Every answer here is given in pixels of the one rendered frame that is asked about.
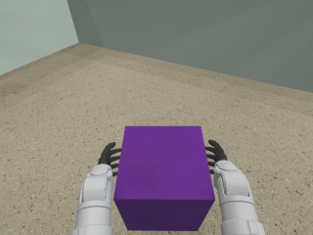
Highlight robot left forearm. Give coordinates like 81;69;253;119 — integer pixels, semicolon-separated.
70;164;113;235

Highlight robot right hand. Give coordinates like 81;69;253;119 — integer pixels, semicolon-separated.
205;139;228;174

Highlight robot left hand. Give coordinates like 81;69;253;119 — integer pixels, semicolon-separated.
98;142;121;176

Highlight carton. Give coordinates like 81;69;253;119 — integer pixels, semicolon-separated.
113;125;215;231

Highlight robot right forearm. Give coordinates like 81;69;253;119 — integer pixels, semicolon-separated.
213;160;266;235

